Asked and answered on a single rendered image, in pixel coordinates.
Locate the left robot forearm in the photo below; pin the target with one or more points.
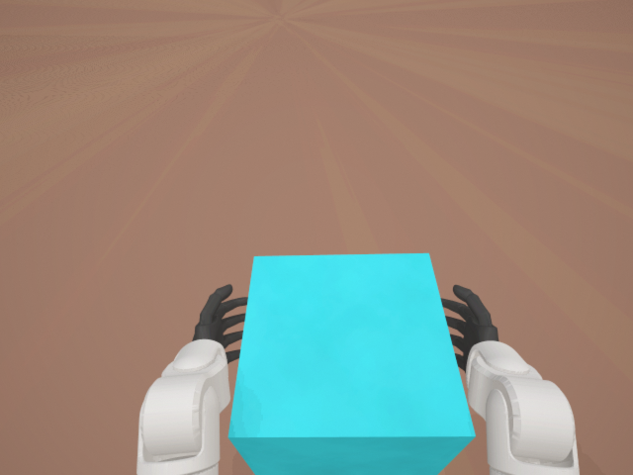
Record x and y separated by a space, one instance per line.
179 420

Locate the robot left hand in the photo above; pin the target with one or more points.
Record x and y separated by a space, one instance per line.
212 325

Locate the carton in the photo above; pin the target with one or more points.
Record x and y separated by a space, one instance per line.
347 367

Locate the robot right hand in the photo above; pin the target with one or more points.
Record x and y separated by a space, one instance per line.
477 328

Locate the right robot forearm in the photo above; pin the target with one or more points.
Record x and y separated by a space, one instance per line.
530 423

